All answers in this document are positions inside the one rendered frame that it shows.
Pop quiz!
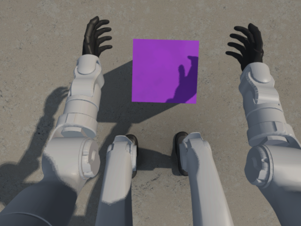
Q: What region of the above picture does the right robot hand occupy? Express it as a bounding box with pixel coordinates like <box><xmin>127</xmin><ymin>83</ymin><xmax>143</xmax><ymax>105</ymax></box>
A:
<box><xmin>225</xmin><ymin>23</ymin><xmax>264</xmax><ymax>71</ymax></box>

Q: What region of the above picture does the robot left forearm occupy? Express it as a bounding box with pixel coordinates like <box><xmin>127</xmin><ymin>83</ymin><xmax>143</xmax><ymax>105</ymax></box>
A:
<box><xmin>41</xmin><ymin>54</ymin><xmax>104</xmax><ymax>173</ymax></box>

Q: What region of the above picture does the left robot hand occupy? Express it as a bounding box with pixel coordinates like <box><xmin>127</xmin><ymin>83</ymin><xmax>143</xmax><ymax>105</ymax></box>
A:
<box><xmin>82</xmin><ymin>16</ymin><xmax>112</xmax><ymax>58</ymax></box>

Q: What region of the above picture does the robot left upper arm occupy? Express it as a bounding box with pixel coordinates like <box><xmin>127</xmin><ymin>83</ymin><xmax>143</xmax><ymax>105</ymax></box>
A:
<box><xmin>0</xmin><ymin>137</ymin><xmax>100</xmax><ymax>226</ymax></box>

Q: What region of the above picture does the robot right upper arm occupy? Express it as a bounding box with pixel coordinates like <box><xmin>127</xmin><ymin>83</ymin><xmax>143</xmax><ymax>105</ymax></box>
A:
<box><xmin>244</xmin><ymin>144</ymin><xmax>301</xmax><ymax>226</ymax></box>

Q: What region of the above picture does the carton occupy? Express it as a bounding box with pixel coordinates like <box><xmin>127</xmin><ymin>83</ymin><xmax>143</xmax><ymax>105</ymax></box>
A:
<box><xmin>132</xmin><ymin>39</ymin><xmax>199</xmax><ymax>104</ymax></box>

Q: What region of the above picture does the robot left thigh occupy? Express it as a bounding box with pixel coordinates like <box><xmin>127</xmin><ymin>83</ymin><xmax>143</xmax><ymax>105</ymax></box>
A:
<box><xmin>95</xmin><ymin>141</ymin><xmax>137</xmax><ymax>226</ymax></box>

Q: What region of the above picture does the robot right forearm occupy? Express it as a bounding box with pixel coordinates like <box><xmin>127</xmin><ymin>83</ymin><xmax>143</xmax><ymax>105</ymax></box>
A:
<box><xmin>238</xmin><ymin>62</ymin><xmax>301</xmax><ymax>149</ymax></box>

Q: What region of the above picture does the robot left shin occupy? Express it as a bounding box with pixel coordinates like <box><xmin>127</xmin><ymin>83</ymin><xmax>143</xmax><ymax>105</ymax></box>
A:
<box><xmin>106</xmin><ymin>136</ymin><xmax>132</xmax><ymax>157</ymax></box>

